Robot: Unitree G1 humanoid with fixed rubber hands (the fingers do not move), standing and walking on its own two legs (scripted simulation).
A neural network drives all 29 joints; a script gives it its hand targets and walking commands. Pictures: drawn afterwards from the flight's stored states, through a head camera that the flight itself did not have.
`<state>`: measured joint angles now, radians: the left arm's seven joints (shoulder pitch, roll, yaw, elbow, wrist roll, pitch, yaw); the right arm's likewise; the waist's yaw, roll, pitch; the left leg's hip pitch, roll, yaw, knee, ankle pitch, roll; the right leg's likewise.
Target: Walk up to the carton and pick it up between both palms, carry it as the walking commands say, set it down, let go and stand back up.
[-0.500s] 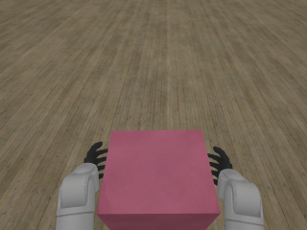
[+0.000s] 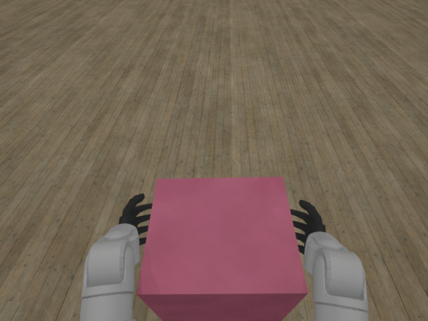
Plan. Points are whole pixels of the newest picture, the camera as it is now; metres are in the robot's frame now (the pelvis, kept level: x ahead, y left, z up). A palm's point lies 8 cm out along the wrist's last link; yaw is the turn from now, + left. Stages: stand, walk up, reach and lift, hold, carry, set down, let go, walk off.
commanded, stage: carry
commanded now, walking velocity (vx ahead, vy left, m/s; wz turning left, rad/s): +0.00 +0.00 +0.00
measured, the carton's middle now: (220, 253) +0.27 +0.00 -0.01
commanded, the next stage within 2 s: hold in 1.76 s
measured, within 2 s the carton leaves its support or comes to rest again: neither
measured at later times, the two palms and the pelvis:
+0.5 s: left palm (138, 223) +0.29 +0.16 +0.05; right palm (313, 231) +0.29 -0.17 +0.05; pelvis +0.03 -0.01 +0.00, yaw +0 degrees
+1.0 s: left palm (137, 220) +0.30 +0.16 +0.04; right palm (307, 227) +0.30 -0.16 +0.04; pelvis +0.04 +0.00 +0.00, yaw +0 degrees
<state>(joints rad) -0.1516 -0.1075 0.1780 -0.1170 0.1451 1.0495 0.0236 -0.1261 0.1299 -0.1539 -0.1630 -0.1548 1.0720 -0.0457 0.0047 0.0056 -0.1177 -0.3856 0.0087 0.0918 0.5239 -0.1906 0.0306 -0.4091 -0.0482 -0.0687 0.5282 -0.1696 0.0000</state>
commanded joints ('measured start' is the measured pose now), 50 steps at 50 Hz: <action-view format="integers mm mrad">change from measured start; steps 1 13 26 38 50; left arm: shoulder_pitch -524 -499 -422 -490 -409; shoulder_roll -814 -785 -762 -741 -736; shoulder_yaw -712 -693 -600 -632 -641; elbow -238 -253 -53 -144 -125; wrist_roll -383 -354 -271 -290 -283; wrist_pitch -20 -75 -117 -163 -168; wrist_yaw -204 -195 -201 -188 -182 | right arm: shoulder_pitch -586 -541 -506 -443 -500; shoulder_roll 784 753 717 718 685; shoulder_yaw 692 671 610 591 637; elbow -262 -253 -98 -67 -186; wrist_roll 392 358 285 279 305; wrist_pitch -49 -103 -146 -188 -199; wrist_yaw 215 207 210 201 197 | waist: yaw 0 -2 -3 -4 -1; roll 22 -12 -23 11 -11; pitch -256 -308 -259 -308 -304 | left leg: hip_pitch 69 118 112 159 204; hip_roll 119 117 128 125 140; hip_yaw -120 -102 -109 -97 -93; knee -129 -68 -50 -30 -25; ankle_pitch -93 -3 81 98 179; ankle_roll -2 3 11 6 18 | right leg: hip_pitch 119 165 164 183 150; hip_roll -79 -102 -88 -102 -92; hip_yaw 95 112 89 93 89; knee -86 -67 -49 -35 -31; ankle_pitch -93 10 93 131 105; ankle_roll -22 -40 -35 -36 -28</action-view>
